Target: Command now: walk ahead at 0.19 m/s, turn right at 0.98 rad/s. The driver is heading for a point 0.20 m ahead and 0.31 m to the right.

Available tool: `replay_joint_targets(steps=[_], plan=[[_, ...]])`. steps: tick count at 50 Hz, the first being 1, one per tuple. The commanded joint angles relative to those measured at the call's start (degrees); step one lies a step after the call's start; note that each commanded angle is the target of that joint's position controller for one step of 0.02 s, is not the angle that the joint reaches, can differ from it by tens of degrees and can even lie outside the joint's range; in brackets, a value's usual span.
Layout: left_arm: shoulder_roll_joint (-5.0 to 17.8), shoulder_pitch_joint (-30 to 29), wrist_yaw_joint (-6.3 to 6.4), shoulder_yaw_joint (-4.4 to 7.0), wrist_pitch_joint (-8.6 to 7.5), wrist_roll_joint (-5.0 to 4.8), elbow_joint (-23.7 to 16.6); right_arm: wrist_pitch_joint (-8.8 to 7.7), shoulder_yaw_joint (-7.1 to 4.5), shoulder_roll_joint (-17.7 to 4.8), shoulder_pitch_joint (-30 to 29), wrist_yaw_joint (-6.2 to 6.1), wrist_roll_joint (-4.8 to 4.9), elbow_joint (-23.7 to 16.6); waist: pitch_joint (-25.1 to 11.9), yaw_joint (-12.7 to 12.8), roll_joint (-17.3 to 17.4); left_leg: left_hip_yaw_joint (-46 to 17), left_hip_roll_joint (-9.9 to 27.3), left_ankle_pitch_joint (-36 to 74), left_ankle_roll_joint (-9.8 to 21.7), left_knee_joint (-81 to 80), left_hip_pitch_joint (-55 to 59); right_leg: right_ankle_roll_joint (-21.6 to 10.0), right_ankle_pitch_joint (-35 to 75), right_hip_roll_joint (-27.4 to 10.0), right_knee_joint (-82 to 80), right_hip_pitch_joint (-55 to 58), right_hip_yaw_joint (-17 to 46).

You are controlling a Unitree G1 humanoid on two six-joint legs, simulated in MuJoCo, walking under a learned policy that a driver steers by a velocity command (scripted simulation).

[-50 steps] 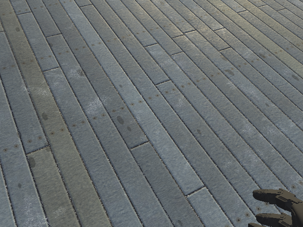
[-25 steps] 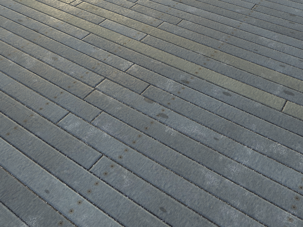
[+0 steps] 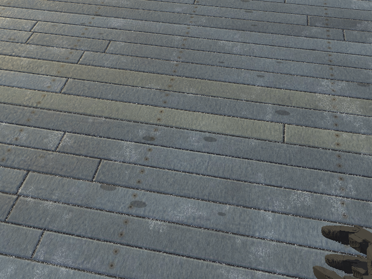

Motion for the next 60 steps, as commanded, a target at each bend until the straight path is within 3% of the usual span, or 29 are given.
replay_joint_targets(steps=[1, 2, 3, 5, 6, 8, 12, 18, 22, 23, 24, 25, 26, 27, 29, 30, 35, 40, 42, 43, 44, 45, 46, 48, 51, 52, 55, 58, 60], plan=[[4.4, 13.8, -1.47, -0.39, -0.11, -1.22, -3.3, 0.68, -2.64, -8.0, 3.2, -0.59, -1.50, -3.9, -20.1, 1.8, 14.9, -37.0, 29.8, 4.5, 18.0, -7.7, 37.0, 5.2, -2.4, -7.5, 27.4, -22.9, -5.4], [7.7, 6.1, -1.33, 0.67, 0.69, -1.09, -3.7, 1.49, -1.62, -4.2, 2.0, -1.08, -0.93, -4.6, -14.1, -1.2, 8.3, -24.6, 23.9, -5.8, 14.8, -8.7, 30.6, 6.1, 3.4, -9.0, 27.4, -23.3, -7.6], [8.1, 2.8, -0.75, 1.02, 1.62, -0.63, -4.0, 2.49, -1.37, -4.7, 1.2, -1.35, -0.70, -4.6, -12.2, -1.4, 4.4, -18.5, 20.1, -7.9, 12.3, -9.9, 24.8, 6.5, 7.0, -10.2, 26.6, -20.7, -9.2], [6.1, -0.6, -0.69, 0.50, 2.01, -0.18, -5.9, 3.10, -2.00, -6.7, 1.3, -1.75, -0.84, -2.7, -7.4, -1.8, 4.8, -8.8, 16.2, -2.7, 12.3, -11.6, 16.5, 6.2, 9.7, -11.8, 22.6, -17.9, -11.6], [4.1, -0.9, -0.74, -0.07, 1.81, -0.33, -6.3, 3.09, -2.18, -6.7, 2.9, -1.89, -1.10, -1.7, -7.6, -2.3, 5.6, -6.2, 15.7, -0.4, 13.1, -12.2, 16.8, 6.1, 10.0, -11.9, 20.8, -17.6, -12.7], [2.8, -2.0, -0.72, -0.64, 1.49, -0.52, -7.0, 3.10, -2.51, -7.1, 5.1, -2.01, -1.17, -0.2, -9.1, -3.2, 6.6, -4.3, 17.9, 2.0, 15.4, -13.0, 20.3, 6.1, 10.2, -13.3, 17.6, -19.1, -12.9], [4.1, -4.7, -1.05, -0.41, 1.82, -0.18, -7.6, 3.37, -3.36, -9.0, 5.3, -1.95, -0.57, 1.1, -9.8, -3.7, 6.5, -1.1, 22.0, -1.2, 17.4, -14.9, 22.3, 6.1, 13.0, -16.0, 12.2, -19.3, -12.9], [3.7, -6.2, -2.52, -0.37, 2.68, -0.42, -7.0, 4.11, -4.71, -11.9, 3.5, -1.14, 0.18, 2.1, -8.6, -3.7, 8.6, 10.0, 22.3, -5.6, 14.5, -15.0, 18.9, 3.7, 14.3, -15.6, -2.3, -8.4, -18.1], [4.1, -3.0, -3.34, 0.53, 3.63, -0.21, -5.0, 4.63, -4.98, -11.5, 4.6, 0.11, 1.89, 4.0, -9.0, -1.6, 7.3, 14.4, 22.0, -8.3, 10.2, -8.4, 17.6, -0.8, 17.2, -12.0, -20.8, 3.5, -21.5], [5.6, 1.0, -2.88, 1.25, 3.52, 0.05, -3.2, 4.98, -4.52, -9.4, 7.2, 0.44, 2.26, 5.6, -8.0, -0.7, 3.8, 16.8, 19.2, -11.0, 6.4, -2.1, 12.6, -3.4, 21.4, -11.2, -27.6, 9.9, -18.6], [11.3, 4.3, -1.82, 2.59, 3.13, 0.08, -2.7, 5.22, -3.66, -6.4, 8.8, 1.05, 0.90, 5.2, -6.0, -1.9, -11.9, 22.1, 12.4, -27.5, 0.3, 15.1, -2.7, -9.0, 39.1, -23.8, -31.9, 18.4, -0.2], [15.8, 0.9, -1.57, 3.03, 1.81, 2.34, -4.8, 4.90, -3.70, -6.9, 4.6, 0.28, -0.48, 1.6, -6.4, -1.6, -17.0, 14.9, 6.4, -36.9, -2.5, 27.6, -14.1, -18.9, 40.1, -33.5, -33.4, 13.5, 14.2], [12.0, -1.7, -1.84, 2.02, 0.12, 3.38, -5.5, 4.97, -4.14, -8.7, -0.2, -0.27, -0.12, 1.3, -7.4, 0.2, -9.6, 8.2, 7.0, -33.5, -1.4, 35.0, -12.8, -18.0, 39.8, -31.0, -34.1, 10.9, 8.7], [10.3, -4.5, -1.74, 1.26, -1.05, 3.11, -5.2, 5.18, -4.09, -8.0, 0.9, -0.55, 0.78, 1.6, -7.3, -2.0, -9.2, 6.9, 7.3, -27.9, -0.3, 35.8, -12.5, -14.8, 38.7, -28.3, -33.9, 9.5, 3.8], [6.1, -9.0, -1.34, -0.18, -1.71, 1.18, -5.3, 5.60, -4.28, -8.3, 4.7, -1.35, -0.11, 4.3, -8.5, -4.1, -7.4, 6.7, 7.4, -20.9, -0.7, 36.5, -10.0, -11.0, 41.0, -24.6, -32.2, 8.8, -1.5], [5.0, -9.1, -1.05, -0.88, -1.80, 1.25, -5.2, 5.62, -4.24, -8.1, 5.7, -1.25, -0.05, 4.8, -9.4, -4.7, -7.9, 7.0, 6.9, -19.0, -1.0, 37.9, -7.1, -10.9, 44.4, -23.6, -31.9, 7.7, -3.2], [4.2, -7.7, -0.68, -1.56, -1.48, 1.67, -3.6, 5.70, -2.17, -4.4, 4.0, -0.27, 0.86, 4.5, -9.1, -3.1, -8.0, 7.1, 6.8, -16.9, -1.4, 21.4, -0.1, -10.7, 42.8, -21.9, -30.2, 9.1, -4.9], [3.7, -7.7, -1.62, -2.17, -1.03, 1.26, -1.4, 5.74, -1.79, -5.0, 5.7, 0.52, 1.31, 5.3, -6.7, -2.9, -8.2, 8.5, 5.9, -17.3, 0.1, 6.4, 9.9, -11.3, 39.9, -22.4, -27.9, 5.2, -1.2], [1.4, -6.6, -1.62, -3.08, -1.36, 0.86, -0.1, 5.11, -1.38, -4.9, 8.1, 0.72, 0.16, 6.4, -6.5, -4.5, -5.3, 6.9, 7.0, -1.5, 2.0, -6.6, 19.6, -6.8, 32.5, -18.9, -26.2, 1.6, -2.0], [-0.2, -4.4, -1.70, -3.58, -1.90, 2.20, 0.0, 4.85, -1.95, -8.9, 8.8, 0.37, -0.87, 6.0, -8.4, -2.2, 2.3, 0.0, 13.9, 13.8, 4.2, -5.3, 24.6, -3.2, 24.6, -14.3, -21.5, -1.2, -5.2], [-1.3, -1.6, -1.88, -3.64, -2.30, 2.42, 0.8, 4.82, -1.81, -9.1, 5.9, 0.33, -0.73, 6.6, -8.7, 1.3, 10.7, -1.0, 16.5, 12.7, 9.0, -4.0, 21.0, -0.3, 16.8, -10.4, -22.3, 0.1, -9.5], [0.5, -4.2, -1.69, -3.49, -2.18, 2.98, 1.3, 4.51, -1.06, -5.4, 3.6, 0.68, -0.13, 6.1, -8.0, -0.4, 9.8, -1.2, 15.4, 2.2, 9.8, -5.3, 16.1, 1.4, 18.7, -11.1, -24.3, 4.5, -10.2], [4.0, -8.0, -1.56, -2.29, -1.85, 1.97, 0.9, 4.46, -1.66, -6.7, 3.9, 0.55, 0.12, 5.9, -5.4, -2.8, 7.4, 1.5, 12.8, -3.3, 8.0, -5.1, 17.1, 0.8, 20.7, -10.0, -22.5, 1.0, -10.2], [4.6, -10.3, -1.14, -1.53, -0.62, 0.64, -0.5, 4.36, -3.17, -10.8, 7.2, -0.43, 0.37, 6.8, -4.2, -4.6, 8.8, 1.3, 14.2, -4.9, 8.0, -5.4, 19.2, -0.2, 25.2, -9.1, -17.9, -3.6, -10.4], [2.7, -8.6, -1.54, -0.82, 0.36, -0.09, -1.1, 5.09, -3.34, -9.7, 8.8, -2.48, 0.21, 7.0, -4.9, -5.3, 14.4, -4.9, 25.1, 3.8, 14.8, -8.0, 22.5, 0.8, 6.2, -8.8, -3.6, -11.2, -14.5], [2.9, -9.3, -1.82, -0.37, 0.59, -0.11, -1.6, 5.16, -3.17, -9.1, 8.9, -2.98, -0.08, 6.5, -4.6, -6.3, 13.0, -6.7, 28.8, 8.1, 17.5, -9.3, 23.2, 1.7, -1.2, -10.7, 5.3, -15.1, -14.0], [0.8, -7.6, -2.36, -0.43, 1.84, -0.65, -1.5, 5.00, -3.69, -9.8, 2.4, -3.12, 0.47, 5.5, -3.5, -3.6, 8.1, 2.3, 25.4, 6.2, 14.0, -9.5, 21.2, 3.4, 3.0, -15.2, 3.7, -14.3, -14.0], [1.1, -6.2, -3.45, -0.18, 2.16, -0.55, -2.0, 5.82, -4.15, -10.6, 1.4, -2.33, 0.69, 5.8, -5.4, -3.8, 8.9, 10.3, 22.8, 7.2, 11.6, -7.0, 19.9, 3.0, 9.4, -13.6, -5.0, -6.4, -19.2], [1.7, -3.1, -4.00, 0.55, 2.37, -0.65, -1.7, 6.23, -4.21, -10.6, 1.6, -1.74, 1.73, 6.4, -6.7, -2.2, 7.5, 13.4, 22.9, 4.3, 9.2, -2.2, 19.8, 1.3, 16.2, -11.7, -14.0, -1.0, -22.3]])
